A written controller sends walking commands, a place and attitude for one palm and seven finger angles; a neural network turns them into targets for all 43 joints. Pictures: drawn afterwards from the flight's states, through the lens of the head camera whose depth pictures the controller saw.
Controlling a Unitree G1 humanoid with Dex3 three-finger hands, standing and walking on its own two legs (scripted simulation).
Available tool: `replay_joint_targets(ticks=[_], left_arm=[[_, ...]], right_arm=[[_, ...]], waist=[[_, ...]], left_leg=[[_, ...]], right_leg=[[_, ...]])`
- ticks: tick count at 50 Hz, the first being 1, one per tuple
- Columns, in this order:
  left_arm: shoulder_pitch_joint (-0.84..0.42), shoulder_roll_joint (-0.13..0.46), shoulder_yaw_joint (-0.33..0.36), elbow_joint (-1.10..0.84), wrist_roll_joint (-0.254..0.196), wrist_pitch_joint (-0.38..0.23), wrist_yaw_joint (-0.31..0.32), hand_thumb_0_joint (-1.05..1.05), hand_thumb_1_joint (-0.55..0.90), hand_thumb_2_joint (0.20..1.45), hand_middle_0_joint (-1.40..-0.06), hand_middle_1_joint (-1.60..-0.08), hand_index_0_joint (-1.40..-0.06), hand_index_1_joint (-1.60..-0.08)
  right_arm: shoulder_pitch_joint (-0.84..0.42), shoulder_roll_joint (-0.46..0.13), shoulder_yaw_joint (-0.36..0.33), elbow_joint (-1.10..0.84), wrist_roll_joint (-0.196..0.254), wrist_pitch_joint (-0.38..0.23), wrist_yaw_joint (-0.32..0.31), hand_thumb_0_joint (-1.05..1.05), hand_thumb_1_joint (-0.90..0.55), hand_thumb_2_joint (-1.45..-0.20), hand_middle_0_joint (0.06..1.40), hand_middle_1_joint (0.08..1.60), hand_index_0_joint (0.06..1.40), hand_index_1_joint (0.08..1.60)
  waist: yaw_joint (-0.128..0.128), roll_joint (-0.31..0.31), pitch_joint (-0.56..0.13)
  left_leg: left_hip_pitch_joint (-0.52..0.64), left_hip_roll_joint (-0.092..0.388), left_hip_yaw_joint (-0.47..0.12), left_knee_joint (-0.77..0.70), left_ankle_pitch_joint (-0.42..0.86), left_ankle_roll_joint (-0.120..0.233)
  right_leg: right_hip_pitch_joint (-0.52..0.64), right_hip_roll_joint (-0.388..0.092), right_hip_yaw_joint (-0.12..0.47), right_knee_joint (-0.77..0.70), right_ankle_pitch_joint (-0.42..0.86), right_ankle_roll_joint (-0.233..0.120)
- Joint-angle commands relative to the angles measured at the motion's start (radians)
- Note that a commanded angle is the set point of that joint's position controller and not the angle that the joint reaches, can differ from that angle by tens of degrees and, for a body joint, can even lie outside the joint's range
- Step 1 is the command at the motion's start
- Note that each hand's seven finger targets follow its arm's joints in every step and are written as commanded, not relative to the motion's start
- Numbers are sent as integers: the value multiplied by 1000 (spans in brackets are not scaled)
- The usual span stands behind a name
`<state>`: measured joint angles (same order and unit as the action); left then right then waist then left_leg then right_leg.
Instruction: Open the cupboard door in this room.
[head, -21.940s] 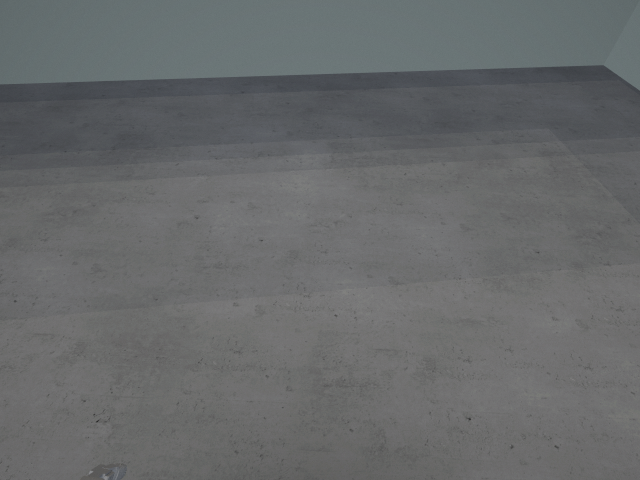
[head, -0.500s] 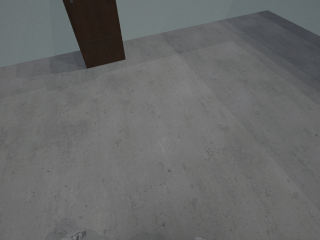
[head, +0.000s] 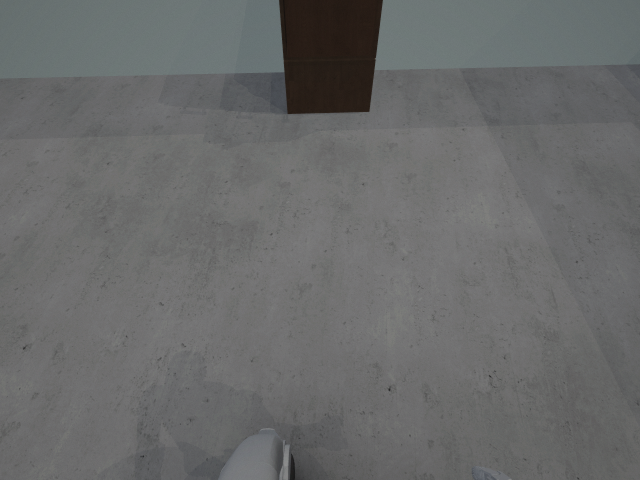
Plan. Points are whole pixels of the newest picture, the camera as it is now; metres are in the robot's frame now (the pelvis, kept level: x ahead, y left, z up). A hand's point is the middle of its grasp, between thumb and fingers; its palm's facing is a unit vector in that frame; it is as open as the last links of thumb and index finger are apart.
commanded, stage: turn or walk to find it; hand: left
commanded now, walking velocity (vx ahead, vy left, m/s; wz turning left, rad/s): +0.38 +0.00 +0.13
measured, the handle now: out of the picture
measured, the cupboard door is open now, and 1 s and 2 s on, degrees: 0 0 0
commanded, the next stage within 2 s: stand and wait in 1.14 s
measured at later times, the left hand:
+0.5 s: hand (221, 333) +0.33 +0.21 -0.15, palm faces +0.02 -0.98 -0.19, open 7.3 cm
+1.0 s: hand (258, 312) +0.38 +0.16 -0.16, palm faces +0.16 -0.96 -0.23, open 7.2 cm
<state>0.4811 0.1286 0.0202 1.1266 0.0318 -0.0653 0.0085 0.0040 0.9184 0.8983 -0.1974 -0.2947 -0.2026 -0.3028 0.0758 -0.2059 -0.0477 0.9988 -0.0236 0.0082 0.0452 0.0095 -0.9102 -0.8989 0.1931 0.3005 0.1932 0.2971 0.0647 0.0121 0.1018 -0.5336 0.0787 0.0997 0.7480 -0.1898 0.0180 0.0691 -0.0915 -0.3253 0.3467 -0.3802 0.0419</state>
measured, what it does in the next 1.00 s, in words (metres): walks ahead: left foot, then right foot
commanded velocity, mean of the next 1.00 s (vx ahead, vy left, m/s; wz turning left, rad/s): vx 0.38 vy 0.00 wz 0.12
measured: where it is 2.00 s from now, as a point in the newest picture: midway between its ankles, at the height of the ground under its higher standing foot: (332, 329)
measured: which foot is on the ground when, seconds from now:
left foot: up 0.00-0.04, down 0.06-0.64, up 0.66-1.00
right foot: down 0.00-0.08, up 0.10-0.62, down 0.64-1.00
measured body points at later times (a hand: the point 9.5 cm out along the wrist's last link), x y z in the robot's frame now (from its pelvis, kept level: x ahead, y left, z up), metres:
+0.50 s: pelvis +0.21 +0.02 +0.01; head +0.22 +0.03 +0.46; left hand +0.33 +0.26 -0.13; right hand +0.17 -0.21 -0.15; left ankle +0.13 +0.11 -0.73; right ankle +0.34 -0.11 -0.68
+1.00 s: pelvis +0.42 -0.03 +0.01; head +0.44 -0.04 +0.46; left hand +0.38 +0.21 -0.14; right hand +0.51 -0.26 -0.14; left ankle +0.49 +0.14 -0.68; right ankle +0.39 -0.11 -0.73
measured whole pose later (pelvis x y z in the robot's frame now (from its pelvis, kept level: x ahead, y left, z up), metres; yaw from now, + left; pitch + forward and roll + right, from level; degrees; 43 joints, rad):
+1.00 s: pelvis +0.42 -0.03 +0.01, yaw +6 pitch -1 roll +0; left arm 0.32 0.18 0.05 1.11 0.02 -0.07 0.00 -0.01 0.94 0.90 -0.20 -0.29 -0.20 -0.30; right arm 0.17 -0.20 -0.07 1.03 -0.02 -0.01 0.03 0.01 -0.91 -0.90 0.19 0.30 0.19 0.30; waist 0.00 0.03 0.05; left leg -0.57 0.13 0.05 0.88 -0.16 -0.03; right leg -0.09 -0.03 -0.23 0.36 -0.26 -0.04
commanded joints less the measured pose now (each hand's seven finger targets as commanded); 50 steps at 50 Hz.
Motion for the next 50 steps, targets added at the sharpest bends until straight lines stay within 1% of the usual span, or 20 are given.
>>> replay_joint_targets(ticks=[1,2,3,4,5,8,11,14,19,26,28,30,31,32,33,35,37,39,44,50], left_arm=[[-3,213,30,-20,-14,-16,11,0,900,900,-200,-300,-200,-300],[-20,205,27,-34,-19,-17,6,0,900,900,-200,-300,-200,-300],[31,136,23,-54,-27,-12,-8,0,900,900,-200,-300,-200,-300],[-38,121,16,-96,-28,-15,-6,0,900,900,-200,-300,-200,-300],[-90,113,15,-105,-27,-10,3,0,900,900,-200,-300,-200,-300],[-129,99,30,-67,-7,11,-15,0,900,900,-200,-300,-200,-300],[-60,62,32,-53,1,45,-17,0,900,900,-200,-300,-200,-300],[-127,77,44,-94,1,55,-23,0,900,900,-200,-300,-200,-300],[-322,104,46,-174,-3,53,-34,0,900,900,-200,-300,-200,-300],[-525,96,33,-256,-11,35,-43,0,900,900,-200,-300,-200,-300],[-471,110,36,-249,-13,29,-41,0,900,900,-200,-300,-200,-300],[-235,149,48,-176,-7,11,-36,0,900,900,-200,-300,-200,-300],[-57,223,67,-119,2,-3,-26,0,900,900,-200,-300,-200,-300],[74,334,94,-77,-1,-6,-12,0,900,900,-200,-300,-200,-300],[28,345,99,-81,-23,-3,-8,0,900,900,-200,-300,-200,-300],[-158,246,74,-128,-23,0,-5,0,900,900,-200,-300,-200,-300],[-241,170,53,-136,-18,-8,-3,0,900,900,-200,-300,-200,-300],[-249,146,48,-123,-12,-14,-1,0,900,900,-200,-300,-200,-300],[-190,149,50,-88,-8,-33,-2,0,900,900,-200,-300,-200,-300],[-80,167,40,-38,-10,-33,-1,0,900,900,-200,-300,-200,-300]], right_arm=[[125,-46,-9,-36,-7,-49,-15,0,-900,-900,200,300,200,300],[288,-110,-28,10,-11,-55,-27,0,-900,-900,200,300,200,300],[393,-244,-61,36,-16,-58,-40,0,-900,-900,200,300,200,300],[430,-293,-72,46,6,-53,-47,0,-900,-900,200,300,200,300],[367,-274,-66,41,15,-63,-55,0,-900,-900,200,300,200,300],[196,-115,-28,8,9,-75,-54,0,-900,-900,200,300,200,300],[179,-69,-18,10,11,-88,-54,0,-900,-900,200,300,200,300],[211,-60,-25,6,12,-96,-55,0,-900,-900,200,300,200,300],[293,-79,-29,32,13,-104,-63,0,-900,-900,200,300,200,300],[401,-90,-29,79,-3,-95,-69,0,-900,-900,200,300,200,300],[381,-108,-32,86,-5,-91,-68,0,-900,-900,200,300,200,300],[363,-120,-31,93,3,-87,-67,0,-900,-900,200,300,200,300],[357,-100,-29,87,14,-91,-58,0,-900,-900,200,300,200,300],[388,-34,-15,55,25,-97,-52,0,-900,-900,200,300,200,300],[356,-64,-17,44,29,-84,-58,0,-900,-900,200,300,200,300],[245,-38,-23,36,14,-71,-47,0,-900,-900,200,300,200,300],[281,-1,-20,57,0,-45,-40,0,-900,-900,200,300,200,300],[328,13,-20,73,-6,-28,-34,0,-900,-900,200,300,200,300],[219,17,-24,24,-6,-20,-18,0,-900,-900,200,300,200,300],[4,16,-8,-45,-3,-35,-1,0,-900,-900,200,300,200,300]], waist=[[-122,-145,-105],[-197,-68,-220],[-205,193,-324],[-209,176,-303],[-186,142,-281],[-89,35,-57],[-36,87,-34],[-34,96,0],[-67,58,23],[-128,79,32],[-93,79,4],[15,16,-122],[85,-81,-244],[92,-311,-352],[67,-257,-340],[15,-67,-122],[-53,-92,-60],[-89,-127,-58],[-81,-114,-17],[-17,-112,20]], left_leg=[[315,-100,93,-187,-29,56],[593,-48,24,-245,35,77],[855,222,-380,-285,87,163],[865,363,-544,-377,226,229],[763,383,-528,-427,119,235],[386,251,-303,-516,22,136],[275,163,-180,-578,-7,115],[304,155,-167,-613,45,121],[461,174,-154,-600,195,155],[570,191,-139,-513,396,145],[564,195,-124,-443,522,133],[507,132,-76,-174,648,84],[318,75,-38,88,464,46],[22,-92,2,406,-227,1],[-36,-72,-115,583,-363,11],[-99,26,-147,618,-182,13],[-24,57,-132,540,-81,-8],[14,63,-102,464,-52,-30],[-50,80,-77,283,22,-54],[-74,51,-26,5,32,-39]], right_leg=[[-61,-229,64,218,901,-100],[-208,-191,50,460,751,-64],[-530,-36,56,777,119,-11],[-686,4,176,932,-198,-23],[-728,-32,252,997,-161,-24],[-647,-110,296,920,18,-20],[-595,-89,276,861,127,-2],[-694,-92,290,826,228,16],[-803,-88,282,666,267,27],[-698,-29,235,341,211,-21],[-576,3,210,274,162,-48],[-243,60,170,150,239,-69],[52,-65,299,141,289,-111],[279,-356,723,69,448,-220],[204,-428,806,-18,398,-266],[-78,-340,648,-77,134,-220],[-271,-261,481,-138,87,-162],[-338,-216,381,-163,99,-147],[-307,-210,311,-201,153,-162],[-135,-227,246,-171,323,-158]])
